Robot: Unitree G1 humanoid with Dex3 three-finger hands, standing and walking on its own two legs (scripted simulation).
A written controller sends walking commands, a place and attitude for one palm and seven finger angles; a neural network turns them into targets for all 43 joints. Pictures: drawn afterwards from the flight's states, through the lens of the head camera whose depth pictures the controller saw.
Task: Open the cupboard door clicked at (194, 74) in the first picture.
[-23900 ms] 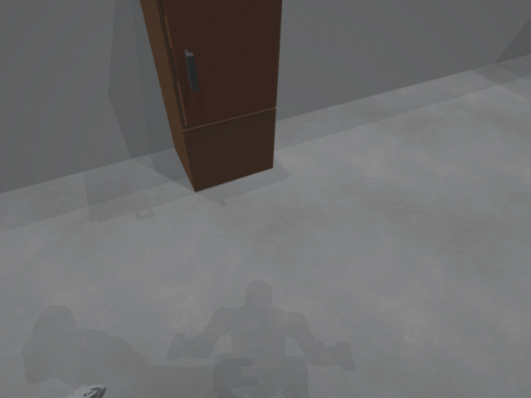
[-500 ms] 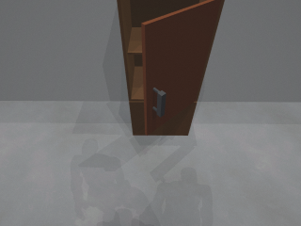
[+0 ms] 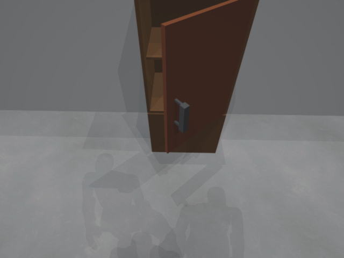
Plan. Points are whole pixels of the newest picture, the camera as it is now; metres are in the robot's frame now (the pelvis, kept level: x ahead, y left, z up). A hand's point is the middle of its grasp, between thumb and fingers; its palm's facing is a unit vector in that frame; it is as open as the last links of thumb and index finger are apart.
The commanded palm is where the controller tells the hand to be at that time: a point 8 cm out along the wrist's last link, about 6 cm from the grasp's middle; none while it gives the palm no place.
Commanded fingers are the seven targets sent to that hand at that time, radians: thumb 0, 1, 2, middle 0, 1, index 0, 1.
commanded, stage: look to check the result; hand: left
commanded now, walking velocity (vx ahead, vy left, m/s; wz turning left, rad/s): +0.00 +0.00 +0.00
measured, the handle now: (180, 115) +0.63 +0.00 -0.10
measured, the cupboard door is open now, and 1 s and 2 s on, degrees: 42 42 42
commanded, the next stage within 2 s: walk to a spot facing it in 0.22 s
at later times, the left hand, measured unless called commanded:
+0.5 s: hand out of the picture +0.01 +0.16 -0.18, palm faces +0.02 -0.98 -0.18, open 7.4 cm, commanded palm none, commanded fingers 0.00 0.90 0.90 -0.20 -0.30 -0.20 -0.30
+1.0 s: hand out of the picture +0.08 +0.16 -0.16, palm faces -0.18 -0.94 -0.28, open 7.4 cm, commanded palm none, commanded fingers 0.00 0.90 0.90 -0.20 -0.30 -0.20 -0.30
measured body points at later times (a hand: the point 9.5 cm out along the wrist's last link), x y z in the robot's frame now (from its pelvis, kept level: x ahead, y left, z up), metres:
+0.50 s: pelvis +0.01 -0.01 +0.00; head +0.03 -0.01 +0.45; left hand +0.01 +0.21 -0.16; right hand -0.01 -0.22 -0.17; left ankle +0.01 +0.12 -0.74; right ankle +0.01 -0.10 -0.74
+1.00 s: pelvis -0.01 -0.03 +0.00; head +0.04 -0.06 +0.44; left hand +0.09 +0.21 -0.14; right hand +0.05 -0.31 -0.15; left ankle +0.00 +0.14 -0.68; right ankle +0.01 -0.10 -0.74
